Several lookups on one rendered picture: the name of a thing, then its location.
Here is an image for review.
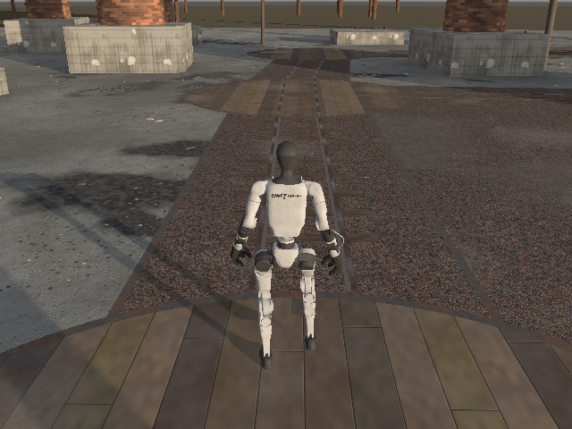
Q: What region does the left robot hand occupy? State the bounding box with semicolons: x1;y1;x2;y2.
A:
231;245;251;266

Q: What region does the right robot hand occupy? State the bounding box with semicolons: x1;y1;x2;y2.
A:
322;254;342;275

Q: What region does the right robot forearm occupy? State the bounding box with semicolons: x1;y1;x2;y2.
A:
321;217;340;257

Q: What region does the robot left upper arm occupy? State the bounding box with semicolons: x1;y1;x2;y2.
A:
242;180;268;229

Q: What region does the left robot foot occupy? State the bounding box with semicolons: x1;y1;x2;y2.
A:
259;347;273;369

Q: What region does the robot right upper arm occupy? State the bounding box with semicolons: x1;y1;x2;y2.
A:
306;181;330;231

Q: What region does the left robot forearm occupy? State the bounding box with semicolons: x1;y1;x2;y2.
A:
233;214;251;250

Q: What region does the robot left shin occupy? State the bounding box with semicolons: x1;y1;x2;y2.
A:
258;299;272;358

